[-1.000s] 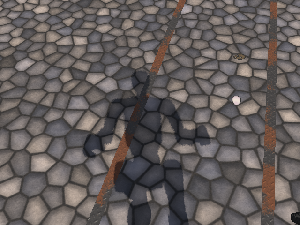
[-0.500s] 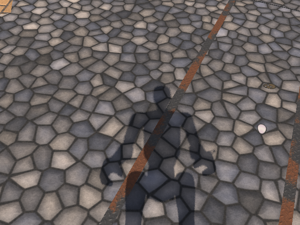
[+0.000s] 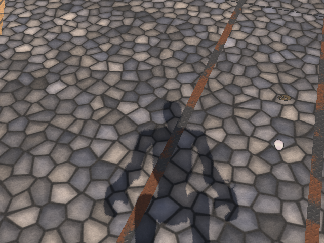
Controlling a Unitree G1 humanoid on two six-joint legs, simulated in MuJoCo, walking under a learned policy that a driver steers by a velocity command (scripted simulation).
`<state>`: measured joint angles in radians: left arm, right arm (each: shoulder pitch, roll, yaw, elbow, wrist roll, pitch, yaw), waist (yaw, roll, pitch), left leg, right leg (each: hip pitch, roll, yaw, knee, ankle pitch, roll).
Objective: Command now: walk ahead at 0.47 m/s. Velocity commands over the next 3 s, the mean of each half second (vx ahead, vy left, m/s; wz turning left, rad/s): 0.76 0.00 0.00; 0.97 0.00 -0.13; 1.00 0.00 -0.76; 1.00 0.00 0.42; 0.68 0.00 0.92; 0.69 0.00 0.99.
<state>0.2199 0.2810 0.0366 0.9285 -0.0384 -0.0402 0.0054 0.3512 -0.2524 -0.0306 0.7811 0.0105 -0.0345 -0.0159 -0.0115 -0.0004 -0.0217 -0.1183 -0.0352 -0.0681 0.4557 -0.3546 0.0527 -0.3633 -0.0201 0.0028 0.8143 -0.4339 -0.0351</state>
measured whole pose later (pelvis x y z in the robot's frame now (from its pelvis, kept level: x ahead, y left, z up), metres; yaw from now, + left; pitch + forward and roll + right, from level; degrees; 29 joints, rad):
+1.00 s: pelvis +0.70 -0.07 -0.01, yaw -5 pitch +0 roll +4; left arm 0.10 0.28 0.01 0.73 -0.02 -0.09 -0.02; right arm 0.45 -0.26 -0.04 0.88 -0.01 -0.14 0.02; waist -0.07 -0.03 0.01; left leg 0.12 -0.08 0.14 0.20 -0.29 0.04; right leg -0.85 -0.13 0.04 0.84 0.17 -0.05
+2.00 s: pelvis +1.63 -0.33 -0.01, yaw -12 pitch +1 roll -1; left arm -0.10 0.23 0.00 0.55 0.00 -0.16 -0.02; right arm 0.58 -0.22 -0.05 0.84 0.05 -0.08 0.00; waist -0.17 -0.01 0.02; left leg 0.11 -0.12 -0.31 0.32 -0.41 0.11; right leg -0.59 0.01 0.16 0.48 0.09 0.02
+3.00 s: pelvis +2.29 -0.35 -0.01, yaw +43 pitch +0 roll -2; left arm 0.18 0.30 0.06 0.65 -0.01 -0.11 -0.01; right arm 0.30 -0.30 -0.05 0.62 0.04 -0.01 0.00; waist -0.01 0.02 0.00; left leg -0.45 -0.07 -0.17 1.17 -0.44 0.05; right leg -0.28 0.05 0.04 0.56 -0.27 0.01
